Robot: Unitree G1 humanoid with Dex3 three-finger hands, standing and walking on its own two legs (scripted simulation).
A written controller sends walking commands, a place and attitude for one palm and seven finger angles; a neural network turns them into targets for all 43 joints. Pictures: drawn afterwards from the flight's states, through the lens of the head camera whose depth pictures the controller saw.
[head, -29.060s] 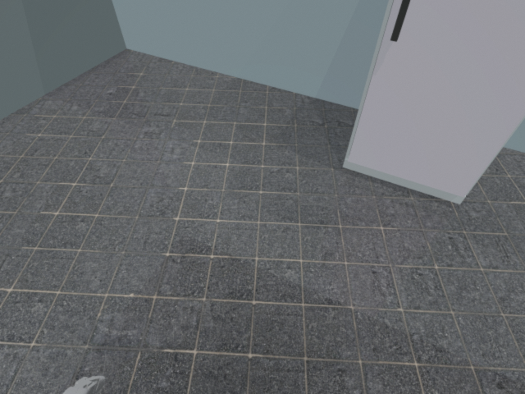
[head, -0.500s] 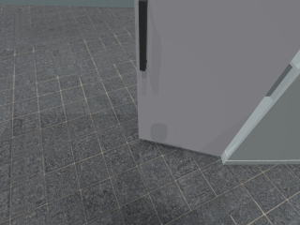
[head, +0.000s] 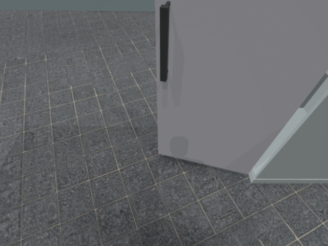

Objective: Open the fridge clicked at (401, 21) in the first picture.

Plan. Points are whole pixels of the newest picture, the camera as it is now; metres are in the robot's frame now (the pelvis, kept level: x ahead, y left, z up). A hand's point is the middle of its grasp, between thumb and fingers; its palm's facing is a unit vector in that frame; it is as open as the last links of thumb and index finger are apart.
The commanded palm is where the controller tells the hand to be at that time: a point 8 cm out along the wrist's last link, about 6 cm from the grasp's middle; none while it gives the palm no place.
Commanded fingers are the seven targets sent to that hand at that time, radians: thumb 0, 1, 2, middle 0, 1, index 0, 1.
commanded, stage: let the arm hang, fingers relaxed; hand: left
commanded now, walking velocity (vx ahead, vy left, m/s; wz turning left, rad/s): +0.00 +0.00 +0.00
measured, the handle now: (165, 45) +0.72 +0.04 +0.12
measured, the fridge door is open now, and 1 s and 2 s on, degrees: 75 75 75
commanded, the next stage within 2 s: look to check the result in 0.30 s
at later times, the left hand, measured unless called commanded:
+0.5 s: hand out of the picture +0.07 +0.20 -0.16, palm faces +0.00 -0.97 -0.26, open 7.4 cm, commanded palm none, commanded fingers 0.00 0.90 0.90 -0.20 -0.30 -0.20 -0.30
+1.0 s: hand out of the picture +0.12 +0.22 -0.15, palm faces -0.02 -0.95 -0.32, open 7.4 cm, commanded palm none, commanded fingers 0.00 0.90 0.90 -0.20 -0.30 -0.20 -0.30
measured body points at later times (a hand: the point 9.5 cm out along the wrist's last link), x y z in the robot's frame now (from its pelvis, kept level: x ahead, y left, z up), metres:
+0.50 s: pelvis +0.02 -0.01 +0.01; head +0.04 -0.01 +0.45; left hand +0.07 +0.25 -0.14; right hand +0.07 -0.27 -0.15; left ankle +0.02 +0.10 -0.74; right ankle +0.02 -0.13 -0.74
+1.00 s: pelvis +0.03 -0.03 +0.01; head +0.05 -0.03 +0.46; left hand +0.12 +0.27 -0.13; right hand +0.10 -0.31 -0.13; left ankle +0.02 +0.10 -0.74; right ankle +0.02 -0.13 -0.74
